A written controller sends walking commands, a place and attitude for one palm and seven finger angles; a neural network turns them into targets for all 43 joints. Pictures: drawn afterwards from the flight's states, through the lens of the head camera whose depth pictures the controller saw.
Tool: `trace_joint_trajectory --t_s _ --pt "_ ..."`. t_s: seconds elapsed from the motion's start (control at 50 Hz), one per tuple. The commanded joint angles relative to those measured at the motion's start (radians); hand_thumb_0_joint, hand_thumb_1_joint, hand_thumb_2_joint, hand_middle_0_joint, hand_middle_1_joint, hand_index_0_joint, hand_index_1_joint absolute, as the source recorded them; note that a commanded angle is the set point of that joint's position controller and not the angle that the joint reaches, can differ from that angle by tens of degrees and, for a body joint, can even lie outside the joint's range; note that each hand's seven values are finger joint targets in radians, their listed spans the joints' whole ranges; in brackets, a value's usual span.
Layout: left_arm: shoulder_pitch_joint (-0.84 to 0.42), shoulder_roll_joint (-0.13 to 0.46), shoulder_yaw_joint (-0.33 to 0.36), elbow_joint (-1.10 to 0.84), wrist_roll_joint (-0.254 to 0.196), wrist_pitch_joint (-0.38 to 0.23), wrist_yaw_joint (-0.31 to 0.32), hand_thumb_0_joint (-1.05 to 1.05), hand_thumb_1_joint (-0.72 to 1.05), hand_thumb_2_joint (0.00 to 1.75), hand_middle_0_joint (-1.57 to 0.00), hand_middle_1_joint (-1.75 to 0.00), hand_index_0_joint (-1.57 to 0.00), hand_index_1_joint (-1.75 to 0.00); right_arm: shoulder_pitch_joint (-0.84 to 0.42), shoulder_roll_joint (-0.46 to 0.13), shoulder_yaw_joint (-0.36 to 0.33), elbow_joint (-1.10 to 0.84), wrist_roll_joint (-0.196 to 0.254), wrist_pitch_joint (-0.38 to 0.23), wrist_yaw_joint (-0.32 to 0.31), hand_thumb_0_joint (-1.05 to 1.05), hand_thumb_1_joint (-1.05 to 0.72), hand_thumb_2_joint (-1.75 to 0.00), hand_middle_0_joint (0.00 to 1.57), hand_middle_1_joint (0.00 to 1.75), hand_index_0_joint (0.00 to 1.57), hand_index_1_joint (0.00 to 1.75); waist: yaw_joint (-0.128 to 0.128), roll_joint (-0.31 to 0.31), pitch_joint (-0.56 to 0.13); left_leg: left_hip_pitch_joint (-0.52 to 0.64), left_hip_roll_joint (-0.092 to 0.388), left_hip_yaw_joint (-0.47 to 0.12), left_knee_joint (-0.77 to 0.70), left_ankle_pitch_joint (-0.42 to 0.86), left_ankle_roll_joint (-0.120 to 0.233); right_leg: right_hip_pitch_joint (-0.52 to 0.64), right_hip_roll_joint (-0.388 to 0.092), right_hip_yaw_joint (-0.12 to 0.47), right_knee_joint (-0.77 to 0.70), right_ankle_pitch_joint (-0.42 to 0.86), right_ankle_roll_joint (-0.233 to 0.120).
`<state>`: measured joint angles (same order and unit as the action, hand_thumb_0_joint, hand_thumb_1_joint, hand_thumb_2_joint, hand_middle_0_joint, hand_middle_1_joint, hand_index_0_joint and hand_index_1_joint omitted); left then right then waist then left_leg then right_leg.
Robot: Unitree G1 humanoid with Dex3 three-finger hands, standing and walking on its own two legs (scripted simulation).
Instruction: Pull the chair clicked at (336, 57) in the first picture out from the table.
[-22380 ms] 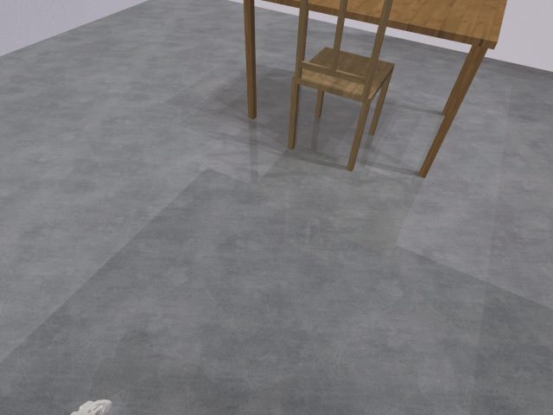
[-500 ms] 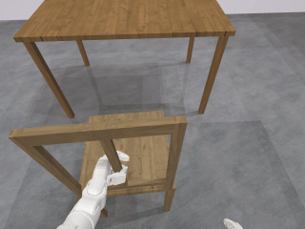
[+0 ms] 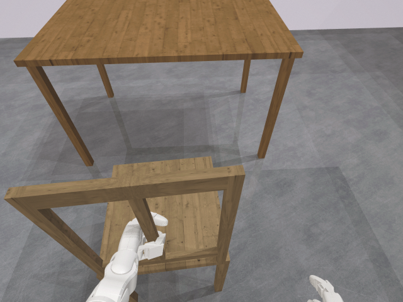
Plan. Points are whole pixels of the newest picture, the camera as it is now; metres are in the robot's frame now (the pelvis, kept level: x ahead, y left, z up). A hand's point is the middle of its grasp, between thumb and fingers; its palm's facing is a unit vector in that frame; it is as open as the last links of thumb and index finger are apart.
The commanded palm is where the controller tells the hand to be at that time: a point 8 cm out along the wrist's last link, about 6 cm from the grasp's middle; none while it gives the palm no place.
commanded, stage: open the thumb and straighten the fingers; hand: left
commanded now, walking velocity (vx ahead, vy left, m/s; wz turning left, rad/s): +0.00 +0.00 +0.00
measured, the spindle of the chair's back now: (151, 232) +0.28 +0.13 -0.07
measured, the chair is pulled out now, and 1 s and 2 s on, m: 0.61 0.61 0.61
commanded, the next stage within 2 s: draw the fingers out of the gap in 0.82 s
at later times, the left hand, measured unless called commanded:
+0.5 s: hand (149, 237) +0.27 +0.13 -0.07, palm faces -0.04 -0.99 -0.14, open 12.7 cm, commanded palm +0.25 +0.17 -0.05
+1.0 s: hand (146, 240) +0.27 +0.14 -0.08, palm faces -0.04 -0.99 -0.13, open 17.4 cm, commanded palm +0.24 +0.19 -0.05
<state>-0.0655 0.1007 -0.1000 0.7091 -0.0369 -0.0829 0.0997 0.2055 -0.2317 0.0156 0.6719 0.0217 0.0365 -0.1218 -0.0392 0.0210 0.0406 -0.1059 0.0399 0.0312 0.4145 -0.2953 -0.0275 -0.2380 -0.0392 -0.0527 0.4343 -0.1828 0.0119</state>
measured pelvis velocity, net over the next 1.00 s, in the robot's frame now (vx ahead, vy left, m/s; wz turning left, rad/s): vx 0.01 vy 0.01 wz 0.04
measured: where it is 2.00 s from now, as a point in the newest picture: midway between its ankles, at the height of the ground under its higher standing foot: outside the picture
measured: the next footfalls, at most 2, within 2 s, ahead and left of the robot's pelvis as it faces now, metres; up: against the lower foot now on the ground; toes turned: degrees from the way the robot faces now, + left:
none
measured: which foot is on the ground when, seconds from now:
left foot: down 0.00-1.00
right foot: down 0.00-1.00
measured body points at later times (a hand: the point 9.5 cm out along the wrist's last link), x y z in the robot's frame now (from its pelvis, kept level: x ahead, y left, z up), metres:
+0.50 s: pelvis +0.00 +0.01 -0.02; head +0.04 -0.01 +0.43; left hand +0.27 +0.18 -0.06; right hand +0.13 -0.24 -0.13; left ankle -0.05 +0.13 -0.74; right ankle +0.03 -0.13 -0.74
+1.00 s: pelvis +0.01 +0.01 -0.03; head +0.06 -0.01 +0.41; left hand +0.27 +0.19 -0.07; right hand +0.17 -0.24 -0.13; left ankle -0.05 +0.13 -0.74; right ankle +0.03 -0.13 -0.74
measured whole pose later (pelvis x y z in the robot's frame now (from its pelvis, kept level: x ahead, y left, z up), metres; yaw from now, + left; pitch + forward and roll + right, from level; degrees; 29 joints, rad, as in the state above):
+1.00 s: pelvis +0.01 +0.01 -0.03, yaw +2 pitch +11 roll +0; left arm 0.09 0.15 -0.06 0.26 -0.06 0.18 0.01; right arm 0.25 -0.26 0.01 0.56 0.03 -0.10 -0.06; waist -0.04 0.05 -0.10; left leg -0.50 0.02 -0.01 0.78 -0.48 -0.01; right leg -0.60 -0.08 -0.07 0.77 -0.35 0.03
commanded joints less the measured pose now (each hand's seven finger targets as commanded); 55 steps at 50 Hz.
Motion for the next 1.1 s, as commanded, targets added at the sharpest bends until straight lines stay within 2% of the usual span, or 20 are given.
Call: trace_joint_trajectory --t_s 0.0,0.06,0.08,0.1,0.14,0.22,0.28,0.3,0.32,0.42,0.48,0.56,0.58,0.66,0.74,0.84,0.88,0.9,1.0,1.08 --pt "-0.21 0.098 0.017 -0.232 0.017 -0.065 0.005 0.0 0.9 0.9 -0.5 -1.45 -0.5 -1.45 -0.046 -0.105 -0.028 -0.116 -0.006 -0.036 -0.011 0.0 -0.9 -0.9 0.2 0.3 0.2 0.3 0.013 0.031 -0.219 -0.018 0.08 -0.056 -0.052 0.314 0.033 0.163 -0.103 0.08 -0.028 0.28 -0.043" --pt "-0.195 0.121 0.049 -0.272 0.022 -0.069 0.01 0.0 0.9 0.9 -0.5 -1.45 -0.5 -1.45 -0.047 -0.101 -0.027 -0.128 -0.009 -0.032 -0.007 0.0 -0.9 -0.9 0.2 0.3 0.2 0.3 0.023 -0.004 -0.24 -0.016 0.083 -0.062 -0.05 0.332 0.034 0.181 -0.101 0.075 -0.016 0.291 -0.046" --pt "-0.093 -0.009 -0.026 -0.127 -0.018 -0.017 -0.018 0.0 0.78 0.84 -0.5 -1.45 -0.5 -1.45 -0.032 -0.127 -0.042 -0.113 0.033 -0.046 0.035 0.0 -0.9 -0.9 0.2 0.3 0.2 0.3 -0.035 -0.113 -0.188 -0.133 0.022 -0.012 -0.007 0.263 0.034 0.07 -0.047 -0.011 0.014 0.23 -0.034" --pt "-0.113 0.002 -0.027 -0.14 -0.025 -0.008 -0.026 0.0 0.66 0.78 -0.5 -1.45 -0.5 -1.45 -0.03 -0.14 -0.043 -0.112 0.034 -0.049 0.052 0.0 -0.9 -0.9 0.2 0.3 0.2 0.3 -0.026 -0.125 -0.171 -0.174 0.022 -0.013 0.002 0.23 0.033 0.06 -0.048 -0.015 0.026 0.207 -0.037" --pt "-0.223 0.092 0.048 -0.299 -0.021 -0.028 -0.033 0.0 0.42 0.67 -0.5 -1.45 -0.5 -1.45 -0.038 -0.134 -0.055 -0.138 0.026 -0.075 0.065 0.0 -0.9 -0.9 0.2 0.3 0.2 0.3 -0.017 -0.084 -0.257 -0.189 0.004 -0.007 0.037 0.203 0.041 0.049 -0.039 -0.004 0.057 0.187 -0.031" --pt "-0.194 0.039 -0.003 -0.35 -0.003 -0.01 -0.048 0.0 -0.07 0.43 -0.5 -1.45 -0.5 -1.45 -0.017 -0.122 -0.051 -0.147 0.018 -0.115 0.085 0.0 -0.9 -0.9 0.2 0.3 0.2 0.3 -0.017 0.006 -0.278 -0.216 -0.007 -0.006 0.086 0.202 0.035 -0.02 -0.029 -0.016 0.102 0.15 -0.034" --pt "-0.153 0.057 0.027 -0.342 -0.001 0.029 -0.043 0.0 -0.43 0.26 -0.47 -1.38 -0.47 -1.38 -0.01 -0.133 -0.053 -0.159 0.015 -0.127 0.091 0.0 -0.9 -0.9 0.2 0.3 0.2 0.3 -0.004 -0.02 -0.301 -0.269 -0.01 -0.012 0.116 0.182 0.029 -0.047 -0.023 -0.021 0.141 0.125 -0.034" --pt "-0.19 0.136 0.096 -0.361 -0.008 0.04 -0.035 0.0 -0.55 0.2 -0.45 -1.3 -0.45 -1.3 -0.006 -0.143 -0.055 -0.158 0.016 -0.128 0.087 0.0 -0.9 -0.9 0.2 0.3 0.2 0.3 -0.004 -0.039 -0.313 -0.28 -0.011 -0.016 0.12 0.166 0.032 -0.032 -0.024 -0.017 0.144 0.125 -0.032" --pt "-0.196 0.124 0.09 -0.411 -0.007 0.045 -0.037 0.0 -0.55 0.2 -0.43 -1.23 -0.43 -1.23 -0.005 -0.139 -0.057 -0.171 0.014 -0.133 0.083 0.0 -0.9 -0.9 0.2 0.3 0.2 0.3 0.0 -0.031 -0.355 -0.275 -0.017 -0.01 0.121 0.171 0.033 -0.017 -0.023 -0.015 0.153 0.131 -0.03" --pt "-0.119 0.087 0.079 -0.429 -0.024 0.088 -0.054 0.0 -0.55 0.2 -0.3 -0.87 -0.3 -0.87 -0.006 -0.144 -0.056 -0.195 0.016 -0.153 0.073 0.0 -0.9 -0.9 0.2 0.3 0.2 0.3 0.0 -0.079 -0.34 -0.331 -0.017 -0.006 0.156 0.158 0.033 -0.05 -0.02 -0.022 0.191 0.125 -0.026" --pt "-0.169 0.05 0.027 -0.478 -0.024 0.106 -0.071 0.0 -0.55 0.2 -0.22 -0.65 -0.22 -0.65 -0.002 -0.143 -0.054 -0.203 0.016 -0.168 0.068 0.0 -0.9 -0.9 0.2 0.3 0.2 0.3 -0.019 -0.037 -0.337 -0.319 -0.018 -0.014 0.181 0.165 0.034 -0.104 -0.018 -0.028 0.207 0.103 -0.024" --pt "-0.118 0.083 0.058 -0.512 -0.026 0.129 -0.068 0.0 -0.55 0.2 -0.13 -0.36 -0.13 -0.36 0.017 -0.149 -0.058 -0.21 0.012 -0.184 0.059 0.0 -0.9 -0.9 0.2 0.3 0.2 0.3 -0.013 -0.077 -0.37 -0.324 -0.019 -0.021 0.209 0.203 0.034 -0.098 -0.016 -0.034 0.232 0.14 -0.023" --pt "-0.143 0.179 0.148 -0.497 -0.023 0.133 -0.063 0.0 -0.55 0.2 -0.1 -0.29 -0.1 -0.29 0.023 -0.16 -0.057 -0.203 0.01 -0.18 0.054 0.0 -0.9 -0.9 0.2 0.3 0.2 0.3 -0.007 -0.086 -0.364 -0.347 -0.022 -0.024 0.214 0.196 0.033 -0.092 -0.016 -0.028 0.239 0.145 -0.023" --pt "-0.142 0.126 0.098 -0.526 -0.01 0.15 -0.072 0.0 -0.55 0.2 0.0 0.0 0.0 0.0 0.02 -0.147 -0.05 -0.217 0.009 -0.178 0.051 0.0 -0.9 -0.9 0.2 0.3 0.2 0.3 -0.014 -0.046 -0.351 -0.353 -0.026 -0.017 0.227 0.2 0.034 -0.108 -0.019 -0.028 0.251 0.151 -0.021" --pt "-0.059 0.102 0.074 -0.578 -0.02 0.167 -0.088 0.0 -0.55 0.2 0.0 0.0 0.0 0.0 0.025 -0.143 -0.052 -0.233 0.008 -0.189 0.054 0.0 -0.9 -0.9 0.2 0.3 0.2 0.3 -0.009 -0.01 -0.406 -0.324 -0.024 -0.015 0.255 0.272 0.034 -0.087 -0.022 -0.03 0.265 0.219 -0.024" --pt "-0.004 0.092 0.052 -0.61 -0.025 0.2 -0.097 0.0 -0.55 0.2 0.0 0.0 0.0 0.0 0.023 -0.15 -0.053 -0.245 0.01 -0.196 0.055 0.0 -0.9 -0.9 0.2 0.3 0.2 0.3 -0.019 -0.043 -0.377 -0.357 -0.023 -0.023 0.273 0.259 0.033 -0.114 -0.023 -0.042 0.278 0.215 -0.02" --pt "0.007 0.107 0.06 -0.634 -0.018 0.207 -0.088 0.0 -0.55 0.2 0.0 0.0 0.0 0.0 0.023 -0.15 -0.052 -0.25 0.008 -0.198 0.054 0.0 -0.9 -0.9 0.2 0.3 0.2 0.3 -0.018 -0.06 -0.37 -0.367 -0.023 -0.024 0.278 0.248 0.035 -0.122 -0.024 -0.043 0.281 0.208 -0.02" --pt "-0.052 0.209 0.152 -0.632 -0.015 0.207 -0.078 0.0 -0.55 0.2 0.0 0.0 0.0 0.0 0.028 -0.163 -0.05 -0.24 0.008 -0.192 0.046 0.0 -0.9 -0.9 0.2 0.3 0.2 0.3 -0.017 -0.053 -0.356 -0.387 -0.027 -0.026 0.278 0.23 0.035 -0.119 -0.023 -0.037 0.281 0.203 -0.023" --pt "0.16 0.167 0.118 -0.742 -0.011 0.203 -0.079 0.0 -0.55 0.2 0.0 0.0 0.0 0.0 0.014 -0.143 -0.05 -0.283 0.008 -0.202 0.046 0.0 -0.9 -0.9 0.2 0.3 0.2 0.3 0.017 -0.004 -0.411 -0.366 -0.026 -0.021 0.286 0.288 0.033 -0.078 -0.032 -0.034 0.299 0.242 -0.03" --pt "0.302 0.095 0.025 -0.834 -0.014 0.217 -0.089 0.0 -0.55 0.2 0.0 0.0 0.0 0.0 0.01 -0.136 -0.048 -0.305 0.011 -0.219 0.054 0.0 -0.9 -0.9 0.2 0.3 0.2 0.3 -0.002 -0.028 -0.377 -0.375 -0.02 -0.027 0.306 0.283 0.033 -0.126 -0.031 -0.049 0.308 0.213 -0.023"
